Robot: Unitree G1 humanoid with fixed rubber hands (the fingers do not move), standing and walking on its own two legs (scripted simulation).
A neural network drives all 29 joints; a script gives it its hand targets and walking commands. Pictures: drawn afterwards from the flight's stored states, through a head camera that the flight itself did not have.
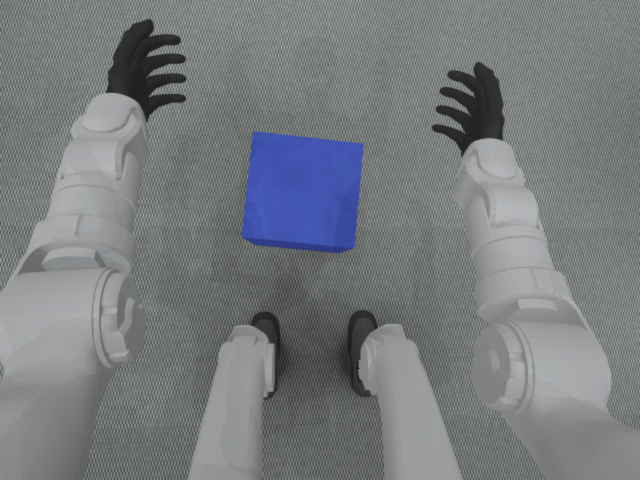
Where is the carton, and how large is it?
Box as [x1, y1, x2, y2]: [242, 131, 363, 252]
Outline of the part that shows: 253,131 242,237 254,244 331,252 341,252 353,248 363,144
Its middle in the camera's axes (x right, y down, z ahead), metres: -0.04 -0.10 +0.85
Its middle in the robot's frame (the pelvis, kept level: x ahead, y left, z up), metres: +0.49 +0.02 -0.51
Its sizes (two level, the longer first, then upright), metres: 0.210 0.200 0.250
